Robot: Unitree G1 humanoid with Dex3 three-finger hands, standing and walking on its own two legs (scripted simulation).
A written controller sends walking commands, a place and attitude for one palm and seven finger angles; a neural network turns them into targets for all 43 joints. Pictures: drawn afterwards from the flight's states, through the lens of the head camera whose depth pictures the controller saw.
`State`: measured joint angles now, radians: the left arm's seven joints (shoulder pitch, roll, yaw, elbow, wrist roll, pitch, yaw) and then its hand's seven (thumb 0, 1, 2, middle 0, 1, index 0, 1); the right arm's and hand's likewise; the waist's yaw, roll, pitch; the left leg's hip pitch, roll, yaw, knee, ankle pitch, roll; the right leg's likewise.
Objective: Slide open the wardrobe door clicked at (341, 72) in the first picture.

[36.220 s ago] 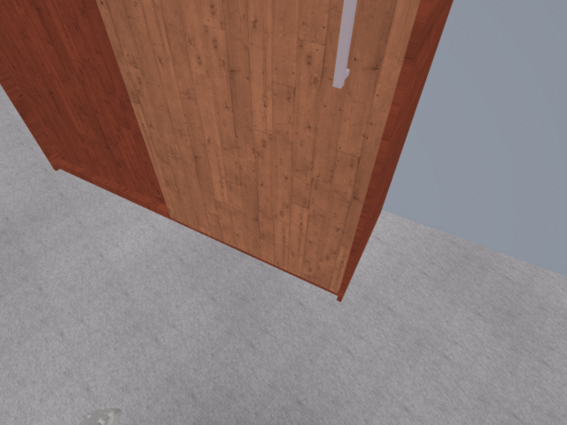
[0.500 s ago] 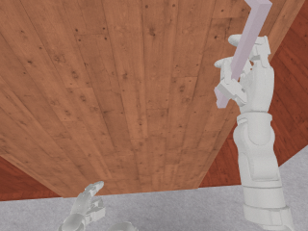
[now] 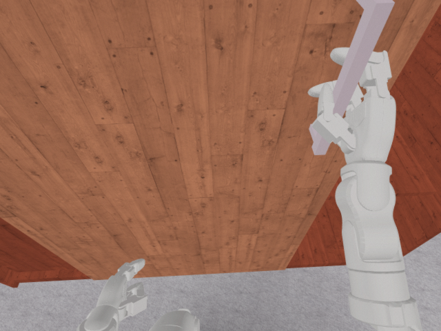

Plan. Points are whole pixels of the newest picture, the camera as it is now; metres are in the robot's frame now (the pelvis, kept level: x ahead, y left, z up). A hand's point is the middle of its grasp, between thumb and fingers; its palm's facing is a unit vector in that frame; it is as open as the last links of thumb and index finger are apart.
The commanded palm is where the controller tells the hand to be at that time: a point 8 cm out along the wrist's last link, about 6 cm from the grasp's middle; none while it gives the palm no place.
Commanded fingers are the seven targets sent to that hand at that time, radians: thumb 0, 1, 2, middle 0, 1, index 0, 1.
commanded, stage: step sideways, sliding the door along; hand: right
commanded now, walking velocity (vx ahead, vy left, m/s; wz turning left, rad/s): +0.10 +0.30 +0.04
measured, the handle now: (337, 85) +0.39 -0.16 +0.24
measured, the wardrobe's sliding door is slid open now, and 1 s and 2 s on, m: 0.45 0.63 0.66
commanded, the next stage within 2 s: stop walking and hold the door there in 1.32 s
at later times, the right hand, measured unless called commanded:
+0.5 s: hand (252, 119) +0.34 -0.05 +0.23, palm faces +0.12 +0.99 +0.04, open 6.6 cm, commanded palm +0.32 -0.04 +0.21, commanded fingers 0.00 -0.90 -0.90 0.45 1.40 0.45 1.40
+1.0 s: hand (180, 121) +0.34 +0.05 +0.23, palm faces +0.18 +0.98 +0.03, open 6.5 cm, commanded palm +0.32 +0.07 +0.21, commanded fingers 0.00 -0.90 -0.90 0.45 1.40 0.45 1.40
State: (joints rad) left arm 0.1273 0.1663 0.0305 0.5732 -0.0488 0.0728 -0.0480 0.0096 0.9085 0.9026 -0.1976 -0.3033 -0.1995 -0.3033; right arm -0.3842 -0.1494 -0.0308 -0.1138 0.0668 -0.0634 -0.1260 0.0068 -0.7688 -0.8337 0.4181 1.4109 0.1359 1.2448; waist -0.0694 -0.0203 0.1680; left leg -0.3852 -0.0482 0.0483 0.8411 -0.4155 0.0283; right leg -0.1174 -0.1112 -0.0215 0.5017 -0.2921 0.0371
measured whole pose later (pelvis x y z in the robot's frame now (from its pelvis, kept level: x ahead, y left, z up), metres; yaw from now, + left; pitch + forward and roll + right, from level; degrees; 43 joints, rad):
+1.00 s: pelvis +0.00 +0.21 +0.00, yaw -1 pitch -5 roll +3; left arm 0.14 0.19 0.06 0.59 -0.06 0.04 -0.05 0.01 0.91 0.90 -0.20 -0.30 -0.20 -0.30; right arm -0.42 -0.15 -0.05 -0.10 0.08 -0.05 -0.14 -0.01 -0.75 -0.84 0.47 1.41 0.17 1.26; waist -0.10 -0.03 0.17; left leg -0.28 -0.03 0.08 0.71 -0.40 0.01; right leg -0.16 -0.18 0.01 0.52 -0.27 0.09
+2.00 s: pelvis +0.01 +0.31 +0.00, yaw +7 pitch -3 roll +0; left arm 0.24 0.28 0.02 0.68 -0.06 -0.04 0.08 0.01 0.91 0.90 -0.20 -0.30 -0.20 -0.30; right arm -0.15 -0.41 -0.38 0.05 0.08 -0.10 -0.16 -0.08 -0.71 -0.83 0.52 1.44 0.29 1.38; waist 0.02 -0.01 0.00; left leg -0.19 -0.03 -0.02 0.33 -0.08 0.01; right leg -0.14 -0.05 -0.06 0.39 -0.19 0.02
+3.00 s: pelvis +0.01 +0.24 +0.01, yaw +6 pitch -2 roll +0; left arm 0.15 0.14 -0.07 0.65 -0.04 -0.01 0.05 0.01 0.91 0.90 -0.20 -0.30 -0.20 -0.30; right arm -0.17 -0.31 -0.20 -0.17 0.05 -0.04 -0.18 -0.07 -0.73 -0.76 0.44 1.49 0.32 1.32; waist -0.04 0.00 0.06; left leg -0.18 0.04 0.03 0.46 -0.27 0.00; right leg -0.13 0.04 -0.09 0.31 -0.14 -0.07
